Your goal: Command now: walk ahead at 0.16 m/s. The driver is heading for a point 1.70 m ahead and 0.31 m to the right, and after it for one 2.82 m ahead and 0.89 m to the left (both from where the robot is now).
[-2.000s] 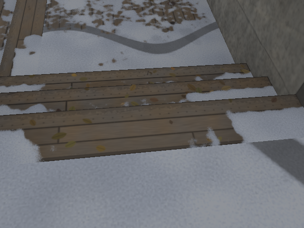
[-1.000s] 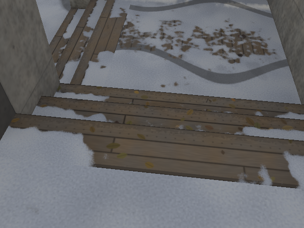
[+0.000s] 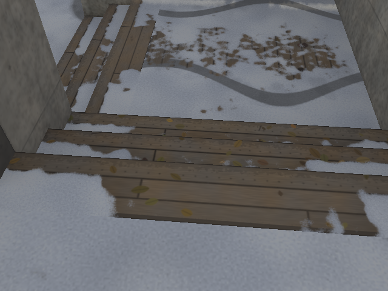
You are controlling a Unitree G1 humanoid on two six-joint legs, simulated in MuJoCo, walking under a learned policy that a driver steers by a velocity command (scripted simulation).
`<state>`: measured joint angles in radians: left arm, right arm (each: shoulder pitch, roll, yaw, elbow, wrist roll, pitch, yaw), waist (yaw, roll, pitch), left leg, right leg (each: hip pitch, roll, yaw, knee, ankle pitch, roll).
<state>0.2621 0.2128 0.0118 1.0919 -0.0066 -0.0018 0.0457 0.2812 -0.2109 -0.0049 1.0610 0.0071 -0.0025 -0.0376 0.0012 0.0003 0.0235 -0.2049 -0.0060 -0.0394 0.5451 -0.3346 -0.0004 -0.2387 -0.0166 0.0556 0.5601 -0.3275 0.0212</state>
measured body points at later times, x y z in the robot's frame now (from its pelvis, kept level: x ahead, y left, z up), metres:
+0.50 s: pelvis +0.17 -0.01 +0.00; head +0.20 -0.01 +0.45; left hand +0.05 +0.23 -0.13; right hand +0.39 -0.23 -0.10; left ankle +0.33 +0.12 -0.71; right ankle +0.00 -0.14 -0.73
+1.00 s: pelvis +0.46 +0.04 -0.01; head +0.48 +0.04 +0.44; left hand +0.65 +0.27 -0.12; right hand +0.42 -0.22 -0.15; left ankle +0.36 +0.12 -0.75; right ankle +0.66 -0.12 -0.70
